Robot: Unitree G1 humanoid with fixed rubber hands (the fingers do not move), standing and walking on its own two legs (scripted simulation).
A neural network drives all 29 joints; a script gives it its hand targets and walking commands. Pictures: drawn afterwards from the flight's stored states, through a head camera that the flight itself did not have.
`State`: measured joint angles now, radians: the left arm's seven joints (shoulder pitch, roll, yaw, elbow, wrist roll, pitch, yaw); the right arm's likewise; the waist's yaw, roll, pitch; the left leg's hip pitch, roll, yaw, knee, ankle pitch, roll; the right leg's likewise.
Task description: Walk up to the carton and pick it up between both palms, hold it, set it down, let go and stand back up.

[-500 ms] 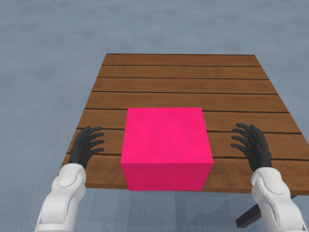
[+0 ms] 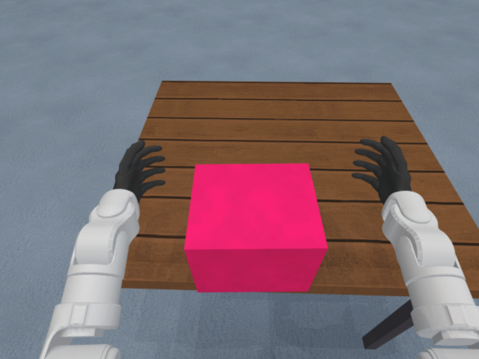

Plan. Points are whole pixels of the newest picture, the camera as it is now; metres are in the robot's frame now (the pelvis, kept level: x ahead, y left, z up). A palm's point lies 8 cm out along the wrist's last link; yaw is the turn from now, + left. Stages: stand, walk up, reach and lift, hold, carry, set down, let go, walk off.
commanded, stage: reach and lift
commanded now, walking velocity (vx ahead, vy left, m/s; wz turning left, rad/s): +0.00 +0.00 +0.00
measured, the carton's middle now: (252, 228) +0.38 +0.00 -0.01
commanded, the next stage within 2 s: none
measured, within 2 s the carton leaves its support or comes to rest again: leaves its support in 1.70 s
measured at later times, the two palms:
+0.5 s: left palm (147, 230) +0.36 +0.20 +0.02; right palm (353, 221) +0.38 -0.18 +0.02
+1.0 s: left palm (163, 234) +0.36 +0.17 -0.01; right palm (341, 223) +0.38 -0.16 +0.01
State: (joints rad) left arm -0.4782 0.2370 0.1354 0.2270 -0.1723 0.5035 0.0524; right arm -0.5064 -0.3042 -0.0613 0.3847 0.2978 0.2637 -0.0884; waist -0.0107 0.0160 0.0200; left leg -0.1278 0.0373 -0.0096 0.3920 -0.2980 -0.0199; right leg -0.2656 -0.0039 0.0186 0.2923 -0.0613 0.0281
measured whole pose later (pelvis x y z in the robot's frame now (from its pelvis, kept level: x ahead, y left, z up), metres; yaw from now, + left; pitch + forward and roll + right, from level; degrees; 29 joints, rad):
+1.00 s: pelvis -0.02 -0.01 -0.02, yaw +2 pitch +15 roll +0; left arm -0.72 0.14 0.02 1.28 -0.21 -0.36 0.09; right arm -0.73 -0.12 -0.04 1.17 0.15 -0.29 -0.09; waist -0.02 0.02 -0.15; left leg -0.55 0.02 -0.04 0.63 -0.35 -0.03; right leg -0.67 -0.02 -0.01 0.53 -0.12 0.02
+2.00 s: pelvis +0.00 +0.01 -0.01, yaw +5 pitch +10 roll -1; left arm -0.56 0.01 0.17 1.17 -0.05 -0.41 0.14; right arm -0.51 -0.02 -0.17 0.82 -0.11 -0.16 -0.10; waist -0.12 0.11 -0.16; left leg -0.39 -0.01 -0.08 0.55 -0.34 -0.01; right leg -0.49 -0.06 -0.03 0.46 -0.15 0.05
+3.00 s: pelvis -0.02 +0.00 -0.01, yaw +5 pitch +8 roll -1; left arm -0.54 -0.01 0.21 1.05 0.07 -0.39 0.16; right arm -0.53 -0.02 -0.22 0.96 -0.12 -0.33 -0.10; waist -0.05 0.04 -0.14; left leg -0.36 0.01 -0.10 0.51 -0.29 -0.03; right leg -0.43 -0.03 -0.02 0.36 -0.07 0.04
